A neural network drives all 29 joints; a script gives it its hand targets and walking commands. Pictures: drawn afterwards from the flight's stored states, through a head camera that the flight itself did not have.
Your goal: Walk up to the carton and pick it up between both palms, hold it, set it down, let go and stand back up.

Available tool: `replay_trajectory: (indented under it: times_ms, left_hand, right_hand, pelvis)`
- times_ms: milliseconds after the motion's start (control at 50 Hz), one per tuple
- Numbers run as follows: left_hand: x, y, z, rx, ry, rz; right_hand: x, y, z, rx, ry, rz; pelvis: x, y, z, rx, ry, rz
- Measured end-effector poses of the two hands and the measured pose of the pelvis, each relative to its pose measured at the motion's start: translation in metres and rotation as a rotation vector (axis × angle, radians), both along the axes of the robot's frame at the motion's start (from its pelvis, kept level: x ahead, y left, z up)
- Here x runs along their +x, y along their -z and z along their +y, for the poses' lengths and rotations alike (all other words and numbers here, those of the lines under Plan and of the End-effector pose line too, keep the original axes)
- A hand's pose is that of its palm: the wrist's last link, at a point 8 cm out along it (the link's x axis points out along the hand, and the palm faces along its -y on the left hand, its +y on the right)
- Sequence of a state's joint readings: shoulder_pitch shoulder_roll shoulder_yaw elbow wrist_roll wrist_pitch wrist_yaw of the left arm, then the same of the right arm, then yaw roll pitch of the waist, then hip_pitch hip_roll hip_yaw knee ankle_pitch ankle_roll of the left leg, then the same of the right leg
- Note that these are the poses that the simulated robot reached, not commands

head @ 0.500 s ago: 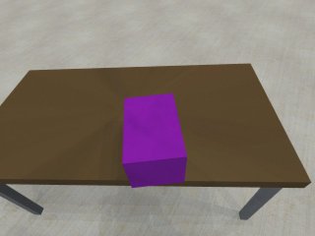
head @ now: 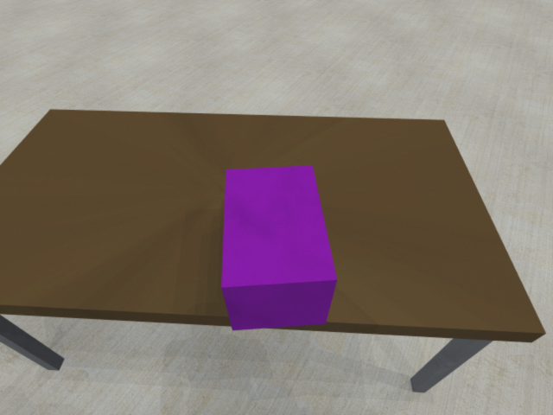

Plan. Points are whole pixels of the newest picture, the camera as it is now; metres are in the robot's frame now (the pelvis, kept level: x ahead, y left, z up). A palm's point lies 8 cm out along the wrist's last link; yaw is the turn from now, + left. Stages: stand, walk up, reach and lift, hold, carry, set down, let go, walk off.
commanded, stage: stand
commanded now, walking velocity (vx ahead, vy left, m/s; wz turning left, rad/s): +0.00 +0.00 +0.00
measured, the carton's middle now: (274, 244) +0.46 +0.02 -0.09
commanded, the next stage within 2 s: reach and lift in 0.30 s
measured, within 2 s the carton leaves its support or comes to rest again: neither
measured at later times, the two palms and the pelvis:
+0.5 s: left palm (137, 410) +0.17 +0.24 -0.14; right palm out of the picture +0.14 -0.23 -0.15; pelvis -0.04 +0.00 -0.03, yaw +1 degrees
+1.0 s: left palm (144, 397) +0.18 +0.22 -0.10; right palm (418, 409) +0.16 -0.20 -0.11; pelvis -0.03 -0.02 +0.00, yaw -1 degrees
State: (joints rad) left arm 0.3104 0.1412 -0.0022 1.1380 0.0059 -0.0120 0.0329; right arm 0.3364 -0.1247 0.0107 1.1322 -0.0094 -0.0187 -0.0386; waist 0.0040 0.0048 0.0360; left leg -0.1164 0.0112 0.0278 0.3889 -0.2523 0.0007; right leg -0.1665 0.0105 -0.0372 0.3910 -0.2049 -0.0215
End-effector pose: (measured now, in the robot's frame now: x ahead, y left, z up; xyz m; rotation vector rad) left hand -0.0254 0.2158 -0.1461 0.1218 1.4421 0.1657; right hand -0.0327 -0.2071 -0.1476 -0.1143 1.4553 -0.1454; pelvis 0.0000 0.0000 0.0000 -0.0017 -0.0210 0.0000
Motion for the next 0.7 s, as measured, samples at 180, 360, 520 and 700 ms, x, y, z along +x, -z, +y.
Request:
replay_trajectory:
  times_ms: [180,360,520,700]
  left_hand:
    - [-0.006,0.001,-0.001,-0.010,-0.003,0.014]
    - [0.016,0.011,0.004,-0.026,0.039,0.039]
    - [0.215,-0.014,0.015,-0.004,0.064,-0.151]
    - [0.200,-0.053,-0.049,-0.060,0.162,-0.251]
  right_hand:
    - [-0.004,0.000,0.004,0.001,0.004,0.009]
    - [0.017,0.004,-0.003,0.011,0.032,-0.018]
    - [0.183,-0.004,-0.017,-0.002,-0.001,-0.246]
    - [0.187,-0.029,0.017,0.055,0.001,-0.503]
  pelvis:
    - [-0.001,0.000,0.003,0.001,0.001,-0.001]
    - [-0.010,0.007,0.002,0.023,0.001,0.059]
    - [-0.041,0.035,0.001,0.018,-0.012,0.259]
    - [-0.027,0.003,-0.006,0.014,0.037,0.025]
